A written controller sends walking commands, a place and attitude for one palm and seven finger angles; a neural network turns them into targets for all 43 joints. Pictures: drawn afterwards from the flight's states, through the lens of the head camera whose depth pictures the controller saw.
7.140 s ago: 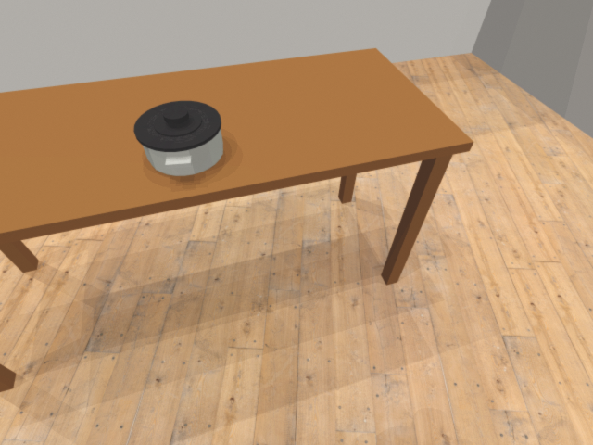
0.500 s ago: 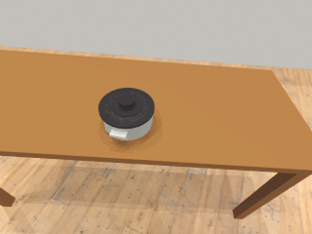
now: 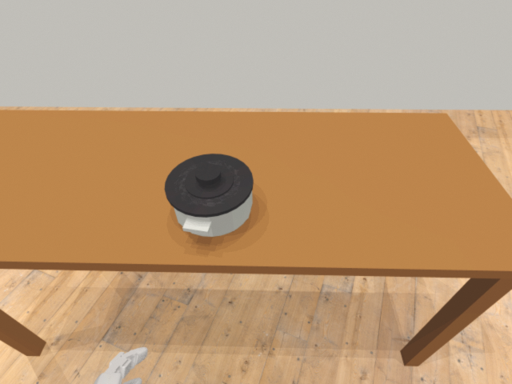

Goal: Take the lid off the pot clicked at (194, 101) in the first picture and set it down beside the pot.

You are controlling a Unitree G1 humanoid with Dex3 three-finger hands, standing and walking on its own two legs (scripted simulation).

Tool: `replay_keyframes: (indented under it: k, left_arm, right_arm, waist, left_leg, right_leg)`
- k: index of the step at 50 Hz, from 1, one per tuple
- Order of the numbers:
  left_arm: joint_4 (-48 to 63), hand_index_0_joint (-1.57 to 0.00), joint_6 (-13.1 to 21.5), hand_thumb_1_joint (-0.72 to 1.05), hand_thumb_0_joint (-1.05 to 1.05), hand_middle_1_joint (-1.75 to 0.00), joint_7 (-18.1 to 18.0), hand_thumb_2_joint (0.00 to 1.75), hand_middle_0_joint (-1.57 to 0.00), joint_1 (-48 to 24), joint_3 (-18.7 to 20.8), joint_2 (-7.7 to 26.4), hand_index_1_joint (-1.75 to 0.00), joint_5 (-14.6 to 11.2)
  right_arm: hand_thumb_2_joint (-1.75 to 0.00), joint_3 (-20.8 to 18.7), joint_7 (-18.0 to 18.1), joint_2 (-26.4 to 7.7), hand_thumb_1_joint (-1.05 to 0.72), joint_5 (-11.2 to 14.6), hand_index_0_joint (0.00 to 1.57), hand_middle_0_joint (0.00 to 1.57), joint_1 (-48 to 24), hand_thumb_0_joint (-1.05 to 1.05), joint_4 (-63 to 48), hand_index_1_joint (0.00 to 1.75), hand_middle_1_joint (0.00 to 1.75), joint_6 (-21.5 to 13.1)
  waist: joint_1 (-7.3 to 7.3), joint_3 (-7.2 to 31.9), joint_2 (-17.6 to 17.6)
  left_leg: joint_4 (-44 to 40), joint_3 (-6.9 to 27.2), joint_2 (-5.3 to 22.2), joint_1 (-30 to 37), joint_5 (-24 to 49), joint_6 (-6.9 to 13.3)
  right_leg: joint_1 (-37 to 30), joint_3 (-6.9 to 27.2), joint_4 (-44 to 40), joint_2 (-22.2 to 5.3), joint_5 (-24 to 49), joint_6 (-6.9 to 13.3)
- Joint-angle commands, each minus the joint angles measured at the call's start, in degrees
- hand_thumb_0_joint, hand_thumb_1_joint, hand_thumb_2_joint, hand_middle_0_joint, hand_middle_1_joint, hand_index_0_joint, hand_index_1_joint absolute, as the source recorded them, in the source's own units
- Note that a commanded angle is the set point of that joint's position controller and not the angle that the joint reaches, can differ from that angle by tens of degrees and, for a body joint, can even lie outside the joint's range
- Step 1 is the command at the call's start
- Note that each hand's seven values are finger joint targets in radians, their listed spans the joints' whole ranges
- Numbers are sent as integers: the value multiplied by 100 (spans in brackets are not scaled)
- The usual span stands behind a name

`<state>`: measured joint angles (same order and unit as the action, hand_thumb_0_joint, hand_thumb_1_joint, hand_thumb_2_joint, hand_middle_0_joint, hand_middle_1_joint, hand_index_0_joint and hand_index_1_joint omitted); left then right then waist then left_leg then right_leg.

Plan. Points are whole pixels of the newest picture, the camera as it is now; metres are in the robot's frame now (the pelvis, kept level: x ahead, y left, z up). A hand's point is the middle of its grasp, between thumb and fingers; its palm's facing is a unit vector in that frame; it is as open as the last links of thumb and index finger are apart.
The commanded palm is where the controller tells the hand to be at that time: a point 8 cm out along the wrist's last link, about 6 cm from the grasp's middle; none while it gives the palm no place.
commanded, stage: lift the closed hand beside the body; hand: left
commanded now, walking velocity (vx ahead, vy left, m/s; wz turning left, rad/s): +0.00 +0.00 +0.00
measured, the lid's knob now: (208, 174) +0.51 +0.13 +0.04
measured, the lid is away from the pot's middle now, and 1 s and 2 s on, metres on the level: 0.00 0.00 0.00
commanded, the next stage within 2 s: raise the hand higher, near the body in 0.42 s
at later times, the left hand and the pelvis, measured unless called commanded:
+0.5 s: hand out of the picture +0.13 +0.19 -0.03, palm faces +0.29 -0.89 -0.34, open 3.1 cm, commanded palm +0.09 +0.23 +0.01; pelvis +0.02 -0.04 +0.00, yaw +2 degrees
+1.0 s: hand (121, 346) +0.17 +0.19 +0.04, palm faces +0.28 -0.87 -0.40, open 3.1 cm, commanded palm +0.12 +0.23 +0.08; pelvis +0.03 -0.04 +0.00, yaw +0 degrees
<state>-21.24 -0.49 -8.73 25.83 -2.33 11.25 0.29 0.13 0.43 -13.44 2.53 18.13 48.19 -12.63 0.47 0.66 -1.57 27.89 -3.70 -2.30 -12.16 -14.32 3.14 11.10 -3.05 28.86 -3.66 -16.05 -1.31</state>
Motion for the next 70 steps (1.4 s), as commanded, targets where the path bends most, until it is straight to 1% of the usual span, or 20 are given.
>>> replay_keyframes:
  k: [1,3,5,9,15,19,22,24,26,28,29,31,34,38,47,50,56,59,62,70]
  left_arm:
    - [1197,-68,300,90,0,-83,289,90,-68,1342,709,477,-83,-29]
    - [1538,-77,440,90,0,-92,301,90,-77,1284,1123,784,-92,-72]
    - [1862,-86,546,90,0,-102,381,90,-86,913,923,573,-102,-116]
    - [2629,-104,732,90,0,-121,399,90,-104,422,1008,678,-121,-166]
    - [3002,-130,663,90,0,-150,359,90,-130,428,1019,710,-150,-186]
    - [3079,-130,590,90,0,-150,351,90,-130,527,1131,806,-150,-182]
    - [3320,-130,538,90,0,-150,329,90,-130,818,1315,949,-150,-175]
    - [3064,-130,478,90,0,-150,335,90,-130,945,1305,881,-150,-159]
    - [3157,-130,496,90,0,-150,348,90,-130,978,1405,992,-150,-158]
    - [3328,-130,525,90,0,-150,315,90,-130,1279,1759,1266,-150,-169]
    - [3445,-130,534,90,0,-150,347,90,-130,1345,1542,1060,-150,-173]
    - [3553,-130,555,90,0,-150,328,90,-130,1379,1688,1174,-150,-171]
    - [3606,-130,598,90,0,-150,365,90,-130,1479,1512,1014,-150,-159]
    - [4062,-130,685,90,0,-150,348,90,-130,1603,1735,1247,-150,-147]
    - [4658,-130,805,90,0,-150,363,90,-130,1345,1717,1230,-150,-162]
    - [4660,-130,797,90,0,-150,381,90,-130,1283,1765,1224,-150,-177]
    - [4977,-130,814,90,0,-150,388,90,-130,1061,1775,1240,-150,-197]
    - [5027,-130,826,90,0,-150,377,90,-130,877,1846,1284,-150,-228]
    - [5329,-130,869,90,0,-150,348,90,-130,811,1955,1405,-150,-234]
    - [5541,-130,934,90,0,-150,313,90,-130,512,2086,1481,-150,-269]
  right_arm:
    - [-90,-360,-92,-632,-90,-64,20,20,-1177,0,-1723,30,30,-151]
    - [-90,-377,-35,-578,-90,-36,20,20,-1258,0,-1970,30,30,-17]
    - [-90,-318,14,-533,-90,-12,20,20,-1280,0,-2227,30,30,94]
    - [-90,-274,153,-491,-90,-69,20,20,-1215,0,-2463,30,30,179]
    - [-90,-222,303,-475,-90,-154,20,20,-1130,0,-2507,30,30,192]
    - [-90,-197,377,-461,-90,-177,20,20,-1222,0,-2459,30,30,219]
    - [-90,-193,412,-430,-90,-184,20,20,-1269,0,-2392,30,30,197]
    - [-90,-189,422,-411,-90,-184,20,20,-1339,0,-2318,30,30,222]
    - [-90,-215,434,-428,-90,-176,20,20,-1365,0,-2279,30,30,215]
    - [-90,-242,441,-390,-90,-161,20,20,-1421,0,-2225,30,30,228]
    - [-90,-213,435,-345,-90,-160,20,20,-1460,0,-2254,30,30,209]
    - [-90,-239,447,-344,-90,-162,20,20,-1452,0,-2197,30,30,186]
    - [-90,-257,441,-348,-90,-149,20,20,-1474,0,-2183,30,30,166]
    - [-90,-285,440,-341,-90,-151,20,20,-1489,0,-2164,30,30,129]
    - [-90,-239,426,-334,-90,-167,20,20,-1443,0,-2248,30,30,132]
    - [-90,-231,398,-339,-90,-176,20,20,-1445,0,-2253,30,30,181]
    - [-90,-165,362,-322,-90,-195,20,20,-1472,0,-2317,30,30,223]
    - [-90,-136,361,-319,-90,-197,20,20,-1500,0,-2337,30,30,245]
    - [-90,-119,353,-329,-90,-209,20,20,-1468,0,-2355,30,30,225]
    - [-90,-112,336,-371,-90,-194,20,20,-1500,0,-2341,30,30,220]
  waist:
    - [-469,-251,840]
    - [-419,-337,507]
    - [-277,-547,126]
    - [-163,-192,-206]
    - [-133,254,-99]
    - [-166,291,129]
    - [-293,513,-152]
    - [-272,282,265]
    - [-309,297,348]
    - [-418,398,154]
    - [-388,338,45]
    - [-411,363,44]
    - [-367,199,288]
    - [-433,322,111]
    - [-408,252,-161]
    - [-391,199,64]
    - [-389,110,-196]
    - [-370,11,53]
    - [-421,203,-296]
    - [-408,162,-80]
  left_leg:
    - [-711,540,373,-394,290,-341]
    - [-643,423,363,-377,156,-338]
    - [-572,327,289,-421,-58,-309]
    - [-347,216,214,-174,-1,-236]
    - [-104,178,169,113,500,-171]
    - [-48,186,163,147,735,-134]
    - [-82,182,194,345,1141,-132]
    - [-80,205,206,229,1183,-120]
    - [-89,204,216,269,1231,-94]
    - [-128,200,236,365,1344,-108]
    - [-145,179,223,374,1371,-100]
    - [-171,175,251,459,1488,-103]
    - [-193,165,256,470,1476,-84]
    - [-214,168,272,661,1702,-81]
    - [-354,164,289,879,1771,-96]
    - [-391,191,316,827,1801,-105]
    - [-458,221,324,871,1659,-126]
    - [-504,245,327,809,1420,-125]
    - [-528,274,328,910,1523,-144]
    - [-578,311,359,867,1321,-155]
  right_leg:
    - [97,-185,-375,270,179,303]
    - [165,-131,-445,252,163,300]
    - [383,-62,-495,251,97,284]
    - [505,23,-632,266,157,243]
    - [384,23,-576,258,712,205]
    - [270,15,-581,235,1010,168]
    - [30,5,-501,197,1407,185]
    - [71,-39,-532,211,1493,153]
    - [30,-15,-530,186,1548,133]
    - [-138,-6,-568,172,1608,155]
    - [-122,-9,-577,153,1633,143]
    - [-146,-20,-580,159,1699,141]
    - [-71,-40,-639,167,1697,113]
    - [-162,-47,-647,171,1852,125]
    - [-168,-60,-743,186,1767,131]
    - [-215,-83,-758,202,1802,126]
    - [-192,-75,-839,214,1591,140]
    - [-174,-80,-919,237,1365,143]
    - [-294,-60,-873,228,1405,163]
    - [-295,-55,-919,253,1175,166]
